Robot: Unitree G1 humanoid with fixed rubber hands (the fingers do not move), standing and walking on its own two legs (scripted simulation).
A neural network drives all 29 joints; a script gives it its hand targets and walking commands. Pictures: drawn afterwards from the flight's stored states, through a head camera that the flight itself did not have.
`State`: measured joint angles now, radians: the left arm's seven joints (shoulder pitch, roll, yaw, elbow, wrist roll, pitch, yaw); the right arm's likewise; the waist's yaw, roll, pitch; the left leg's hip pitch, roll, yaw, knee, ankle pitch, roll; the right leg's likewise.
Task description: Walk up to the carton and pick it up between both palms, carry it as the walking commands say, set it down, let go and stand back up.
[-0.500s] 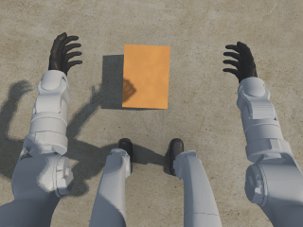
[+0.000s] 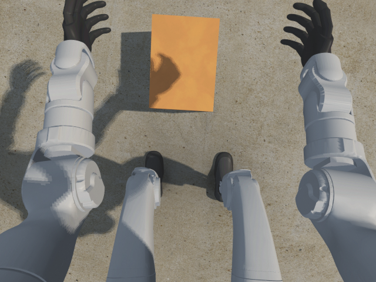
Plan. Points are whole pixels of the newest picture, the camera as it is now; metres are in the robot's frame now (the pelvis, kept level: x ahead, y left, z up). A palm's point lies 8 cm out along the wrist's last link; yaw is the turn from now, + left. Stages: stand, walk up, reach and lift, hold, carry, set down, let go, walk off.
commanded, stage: reach and lift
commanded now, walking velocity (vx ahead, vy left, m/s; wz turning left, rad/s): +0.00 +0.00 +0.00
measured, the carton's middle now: (183, 68) +0.54 +0.03 -0.56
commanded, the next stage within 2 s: none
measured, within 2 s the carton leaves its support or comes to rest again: neither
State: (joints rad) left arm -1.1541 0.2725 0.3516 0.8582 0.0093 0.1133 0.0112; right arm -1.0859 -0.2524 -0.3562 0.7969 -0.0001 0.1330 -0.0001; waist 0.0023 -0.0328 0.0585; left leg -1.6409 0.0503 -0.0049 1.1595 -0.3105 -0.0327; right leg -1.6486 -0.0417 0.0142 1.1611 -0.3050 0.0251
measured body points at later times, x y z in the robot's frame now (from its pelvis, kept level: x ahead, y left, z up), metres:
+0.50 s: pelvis -0.01 +0.00 -0.12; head +0.34 +0.01 +0.15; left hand +0.52 +0.20 -0.28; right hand +0.52 -0.17 -0.29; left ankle +0.09 +0.14 -0.60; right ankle +0.09 -0.14 -0.60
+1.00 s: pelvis -0.04 +0.01 -0.21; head +0.36 +0.01 +0.00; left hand +0.51 +0.20 -0.43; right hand +0.50 -0.17 -0.44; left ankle +0.09 +0.14 -0.60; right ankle +0.09 -0.14 -0.60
